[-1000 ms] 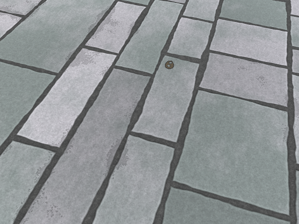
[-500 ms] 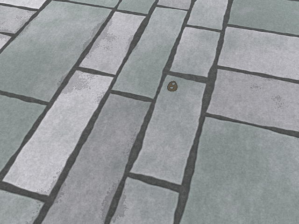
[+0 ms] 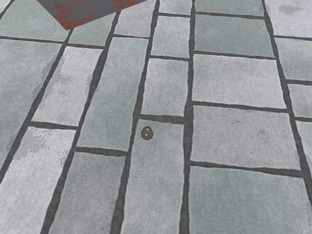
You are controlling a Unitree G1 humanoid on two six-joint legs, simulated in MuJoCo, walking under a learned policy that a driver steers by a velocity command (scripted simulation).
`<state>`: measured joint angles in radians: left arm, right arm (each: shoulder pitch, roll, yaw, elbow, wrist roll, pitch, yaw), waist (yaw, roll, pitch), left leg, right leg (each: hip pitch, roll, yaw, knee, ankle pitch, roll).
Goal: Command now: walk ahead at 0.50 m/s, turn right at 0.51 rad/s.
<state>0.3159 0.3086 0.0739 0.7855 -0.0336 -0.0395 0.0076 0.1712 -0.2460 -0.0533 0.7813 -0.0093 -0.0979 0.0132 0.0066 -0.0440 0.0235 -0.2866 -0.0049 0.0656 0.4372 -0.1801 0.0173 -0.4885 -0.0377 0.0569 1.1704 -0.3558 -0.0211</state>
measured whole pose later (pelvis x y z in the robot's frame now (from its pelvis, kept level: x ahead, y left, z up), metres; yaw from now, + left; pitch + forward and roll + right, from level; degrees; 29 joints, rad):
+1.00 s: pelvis +0.55 -0.15 +0.00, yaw -28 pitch +1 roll +1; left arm 0.32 0.29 0.05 0.75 -0.02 -0.05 0.00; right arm 0.19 -0.27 -0.05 0.76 0.00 -0.10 0.03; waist 0.01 -0.03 0.02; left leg -0.32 -0.05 0.03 0.47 -0.17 0.05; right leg -0.40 0.02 0.08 1.16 -0.39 -0.03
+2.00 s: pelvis +1.04 -0.37 -0.02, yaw -7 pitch +1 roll -1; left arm 0.24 0.29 0.06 0.81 -0.02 -0.09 0.00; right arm 0.17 -0.30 -0.07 0.68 0.02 -0.04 0.04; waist 0.01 0.00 0.07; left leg -0.43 -0.07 0.03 0.60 -0.20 0.10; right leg -0.29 -0.05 0.00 1.19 -0.45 0.01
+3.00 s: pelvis +1.57 -0.34 +0.00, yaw +14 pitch +2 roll +0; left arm 0.30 0.31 0.04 0.87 -0.02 -0.08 -0.02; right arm 0.18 -0.27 -0.04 0.67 0.00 -0.06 0.02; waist 0.02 -0.02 0.03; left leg -0.36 -0.02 0.03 0.50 -0.17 0.05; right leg -0.39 -0.06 0.01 1.13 -0.39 -0.01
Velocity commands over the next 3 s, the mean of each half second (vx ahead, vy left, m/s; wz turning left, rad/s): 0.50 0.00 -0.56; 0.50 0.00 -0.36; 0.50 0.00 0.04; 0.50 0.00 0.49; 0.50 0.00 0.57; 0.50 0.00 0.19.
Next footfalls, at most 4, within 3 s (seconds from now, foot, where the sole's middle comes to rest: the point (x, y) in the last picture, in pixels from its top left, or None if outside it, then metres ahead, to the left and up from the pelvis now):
0.34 right None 0.32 -0.18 -0.78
0.86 left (182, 190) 0.67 -0.10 -0.78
1.36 right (253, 165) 0.81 -0.46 -0.78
1.90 left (217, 110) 1.16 -0.32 -0.78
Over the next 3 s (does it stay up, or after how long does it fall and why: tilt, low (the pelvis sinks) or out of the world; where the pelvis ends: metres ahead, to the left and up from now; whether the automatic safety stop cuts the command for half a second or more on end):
stays up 1.57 -0.34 0.00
